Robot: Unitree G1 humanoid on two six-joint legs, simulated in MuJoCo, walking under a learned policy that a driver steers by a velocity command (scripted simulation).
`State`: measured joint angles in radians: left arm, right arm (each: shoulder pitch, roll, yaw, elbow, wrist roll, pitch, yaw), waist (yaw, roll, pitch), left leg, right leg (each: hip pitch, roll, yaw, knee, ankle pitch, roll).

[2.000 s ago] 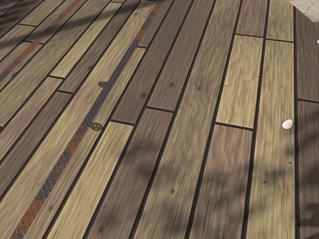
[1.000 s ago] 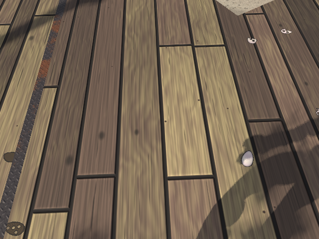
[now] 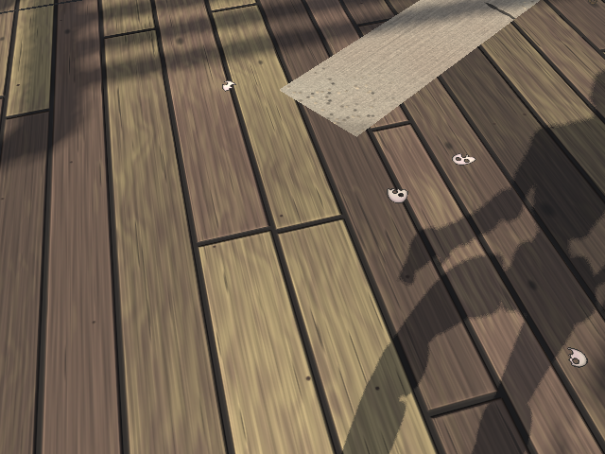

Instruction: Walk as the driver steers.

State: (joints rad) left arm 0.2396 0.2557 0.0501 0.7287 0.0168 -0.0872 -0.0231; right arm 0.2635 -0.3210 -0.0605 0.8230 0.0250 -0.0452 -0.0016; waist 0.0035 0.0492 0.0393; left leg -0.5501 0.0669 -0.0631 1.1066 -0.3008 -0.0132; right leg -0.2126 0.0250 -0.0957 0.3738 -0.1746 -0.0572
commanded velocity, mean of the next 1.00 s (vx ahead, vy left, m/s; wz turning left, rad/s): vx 0.08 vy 0.00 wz -0.19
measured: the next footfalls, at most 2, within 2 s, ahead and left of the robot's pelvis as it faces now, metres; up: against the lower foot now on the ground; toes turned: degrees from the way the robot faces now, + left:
left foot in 0.28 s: +0.25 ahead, +0.14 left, +0.00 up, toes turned +8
right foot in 0.70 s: +0.18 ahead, -0.12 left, +0.00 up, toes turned -8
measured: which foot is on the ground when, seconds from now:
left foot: up 0.00-0.26, down 0.28-0.70, up 0.72-1.00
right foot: down 0.00-0.30, up 0.32-0.68, down 0.70-1.00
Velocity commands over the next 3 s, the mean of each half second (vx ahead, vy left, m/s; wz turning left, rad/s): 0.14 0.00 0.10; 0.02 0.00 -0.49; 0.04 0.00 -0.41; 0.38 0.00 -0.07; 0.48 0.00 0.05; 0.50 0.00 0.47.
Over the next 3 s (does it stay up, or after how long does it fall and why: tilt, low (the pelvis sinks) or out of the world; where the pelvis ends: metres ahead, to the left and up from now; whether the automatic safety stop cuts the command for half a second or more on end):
stays up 0.87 -0.30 -0.02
